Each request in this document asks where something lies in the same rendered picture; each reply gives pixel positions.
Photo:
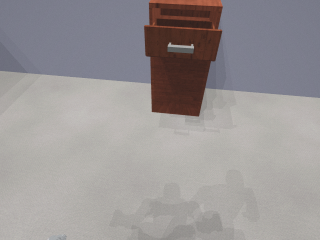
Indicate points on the cabinet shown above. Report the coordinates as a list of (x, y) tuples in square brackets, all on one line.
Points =
[(178, 85)]

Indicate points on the drawer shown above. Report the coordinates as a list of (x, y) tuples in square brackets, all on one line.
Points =
[(202, 34)]

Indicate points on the handle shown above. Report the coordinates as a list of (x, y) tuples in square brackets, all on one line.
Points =
[(180, 48)]

